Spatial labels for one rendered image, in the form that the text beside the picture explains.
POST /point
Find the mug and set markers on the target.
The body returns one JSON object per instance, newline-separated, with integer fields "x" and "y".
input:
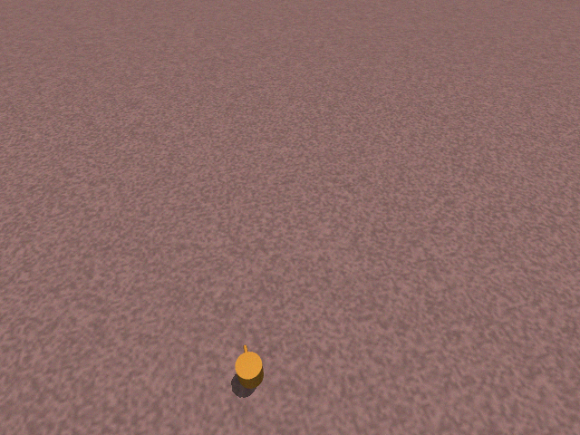
{"x": 249, "y": 369}

